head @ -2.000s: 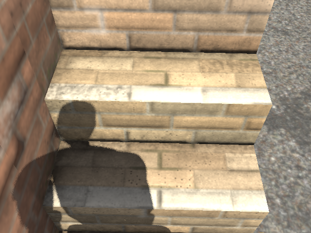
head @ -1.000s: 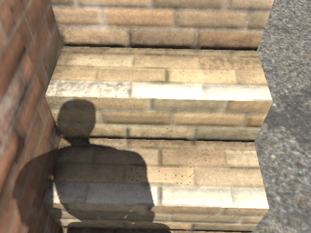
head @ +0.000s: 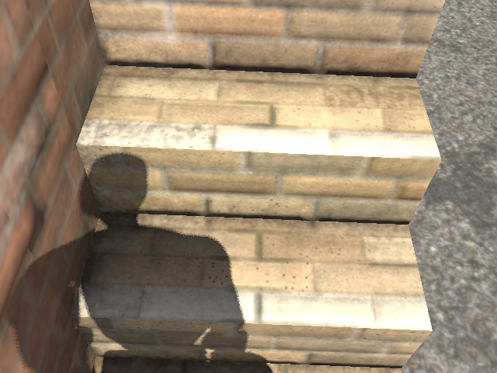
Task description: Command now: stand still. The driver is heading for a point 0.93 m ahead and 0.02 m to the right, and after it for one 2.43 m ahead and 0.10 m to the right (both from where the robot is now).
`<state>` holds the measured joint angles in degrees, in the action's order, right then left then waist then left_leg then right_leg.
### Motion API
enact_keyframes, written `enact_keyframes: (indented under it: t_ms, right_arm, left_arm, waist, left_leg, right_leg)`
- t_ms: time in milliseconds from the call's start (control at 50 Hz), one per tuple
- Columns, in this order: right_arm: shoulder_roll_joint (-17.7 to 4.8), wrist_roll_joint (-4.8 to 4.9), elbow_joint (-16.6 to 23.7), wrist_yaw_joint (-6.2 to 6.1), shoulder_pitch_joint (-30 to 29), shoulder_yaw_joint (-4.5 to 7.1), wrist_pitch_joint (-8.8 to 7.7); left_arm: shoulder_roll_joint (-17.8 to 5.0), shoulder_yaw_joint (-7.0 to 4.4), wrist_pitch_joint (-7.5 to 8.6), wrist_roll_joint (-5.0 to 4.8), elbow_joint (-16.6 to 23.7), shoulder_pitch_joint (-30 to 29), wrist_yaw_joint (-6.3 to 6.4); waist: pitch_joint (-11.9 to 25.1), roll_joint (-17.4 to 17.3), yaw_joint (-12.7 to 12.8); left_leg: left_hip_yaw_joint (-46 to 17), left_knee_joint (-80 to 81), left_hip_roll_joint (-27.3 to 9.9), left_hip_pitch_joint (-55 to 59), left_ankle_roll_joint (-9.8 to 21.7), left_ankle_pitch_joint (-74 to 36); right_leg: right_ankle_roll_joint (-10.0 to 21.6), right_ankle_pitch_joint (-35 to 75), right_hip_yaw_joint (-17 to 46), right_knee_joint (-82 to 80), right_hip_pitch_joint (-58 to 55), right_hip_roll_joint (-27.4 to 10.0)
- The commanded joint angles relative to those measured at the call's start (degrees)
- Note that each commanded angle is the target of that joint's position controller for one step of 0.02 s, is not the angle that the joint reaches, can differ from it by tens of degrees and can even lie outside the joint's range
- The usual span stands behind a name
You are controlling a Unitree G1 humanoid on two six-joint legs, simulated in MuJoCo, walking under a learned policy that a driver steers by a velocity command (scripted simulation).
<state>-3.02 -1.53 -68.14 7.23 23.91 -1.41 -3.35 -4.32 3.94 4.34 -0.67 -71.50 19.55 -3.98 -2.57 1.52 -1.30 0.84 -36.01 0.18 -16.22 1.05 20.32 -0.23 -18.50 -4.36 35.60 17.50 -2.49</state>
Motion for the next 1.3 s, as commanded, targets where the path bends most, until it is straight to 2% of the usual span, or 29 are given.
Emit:
enact_keyframes:
  t_ms: [20,120,140,420,480,900,920,960,980,1020,1040,1080,1100,1300]
  right_arm:
    - [-3.2,-0.01,-1.0,0.05,8.0,0.34,-0.02]
    - [-3.1,-0.04,-1.0,0.07,8.2,0.33,-0.04]
    - [-2.9,-0.16,-0.8,0.16,8.1,0.15,-0.09]
    - [-2.9,-0.18,-0.6,0.31,8.1,0.10,-0.25]
    - [-2.6,-0.27,-0.6,0.74,8.3,0.06,-0.03]
    - [-2.3,-0.27,-0.7,0.66,9.0,0.08,0.07]
    - [-2.7,-0.25,-0.6,0.35,8.8,0.16,-0.05]
    - [-2.2,-0.26,-0.8,0.65,9.1,0.06,0.02]
    - [-2.7,-0.26,-0.6,0.37,8.8,0.16,-0.08]
    - [-2.2,-0.27,-0.8,0.69,9.1,0.06,0.00]
    - [-2.7,-0.27,-0.6,0.39,8.9,0.17,-0.09]
    - [-2.2,-0.28,-0.8,0.70,9.2,0.06,0.00]
    - [-2.6,-0.28,-0.6,0.40,9.0,0.17,-0.09]
    - [-2.1,-0.30,-0.7,0.69,9.4,0.07,0.03]
  left_arm:
    - [-1.9,-0.09,0.01,-0.01,-0.9,6.7,0.02]
    - [-2.0,-0.09,0.02,-0.03,-0.9,6.6,0.05]
    - [-2.0,-0.08,-0.11,-0.56,-0.8,6.8,0.22]
    - [-2.1,-0.16,-0.40,-0.30,-0.7,6.9,0.47]
    - [-2.0,0.06,-0.30,-0.16,-0.8,6.9,0.14]
    - [-1.9,0.12,-0.29,-0.15,-0.7,7.0,0.21]
    - [-2.1,-0.04,-0.34,-0.33,-0.8,7.2,0.41]
    - [-1.9,0.08,-0.35,-0.11,-0.7,6.9,0.28]
    - [-2.0,-0.06,-0.39,-0.31,-0.8,7.2,0.45]
    - [-1.8,0.07,-0.37,-0.10,-0.7,6.9,0.31]
    - [-2.0,-0.08,-0.40,-0.31,-0.8,7.3,0.48]
    - [-1.8,0.06,-0.39,-0.10,-0.7,7.0,0.32]
    - [-2.0,-0.08,-0.42,-0.31,-0.8,7.3,0.49]
    - [-1.8,0.05,-0.40,-0.11,-0.7,7.0,0.33]
  waist:
    - [-3.4,-1.6,0.1]
    - [-3.5,-1.6,0.0]
    - [-3.0,-1.8,0.1]
    - [-3.7,-1.7,0.0]
    - [-3.5,-1.7,0.1]
    - [-3.8,-1.7,0.1]
    - [-3.7,-1.4,0.0]
    - [-3.8,-1.9,0.1]
    - [-3.7,-1.4,0.0]
    - [-3.8,-1.9,0.1]
    - [-3.7,-1.4,0.0]
    - [-3.8,-1.9,0.1]
    - [-3.7,-1.4,0.0]
    - [-3.9,-1.8,0.1]
  left_leg:
    - [-0.8,7.6,-1.8,-4.5,3.6,-9.8]
    - [-0.8,7.5,-1.9,-4.4,3.6,-9.8]
    - [-0.7,7.8,-1.9,-4.1,3.6,-9.9]
    - [-0.4,8.0,-1.9,-3.8,3.6,-9.9]
    - [-0.3,7.7,-1.8,-3.3,3.7,-10.6]
    - [-0.3,8.0,-1.8,-3.4,3.8,-10.2]
    - [-0.3,8.2,-2.0,-3.5,3.8,-9.6]
    - [-0.3,8.1,-1.9,-3.4,3.8,-10.3]
    - [-0.3,8.2,-2.1,-3.5,3.8,-9.7]
    - [-0.3,8.1,-1.9,-3.3,3.9,-10.4]
    - [-0.3,8.2,-2.1,-3.4,3.9,-9.8]
    - [-0.3,8.1,-1.9,-3.2,3.9,-10.4]
    - [-0.2,8.3,-2.1,-3.3,3.9,-9.8]
    - [-0.2,8.2,-1.9,-3.2,3.9,-10.2]
  right_leg:
    - [2.5,5.2,0.3,-5.4,-1.5,-0.5]
    - [2.5,5.2,0.3,-5.3,-1.5,-0.5]
    - [2.4,5.3,0.3,-5.6,-1.9,-0.5]
    - [2.4,5.2,0.3,-5.9,-1.6,-0.4]
    - [2.8,6.0,0.3,-5.9,-1.5,-0.4]
    - [2.5,5.6,0.1,-5.8,-1.4,-0.5]
    - [2.3,4.9,0.1,-5.8,-1.4,-0.5]
    - [2.5,5.6,0.1,-5.7,-1.3,-0.6]
    - [2.3,4.9,0.1,-5.8,-1.4,-0.5]
    - [2.5,5.6,0.1,-5.7,-1.3,-0.5]
    - [2.3,4.9,0.1,-5.8,-1.4,-0.5]
    - [2.5,5.6,0.1,-5.7,-1.3,-0.5]
    - [2.3,4.9,0.1,-5.8,-1.3,-0.5]
    - [2.5,5.5,0.1,-5.8,-1.2,-0.5]
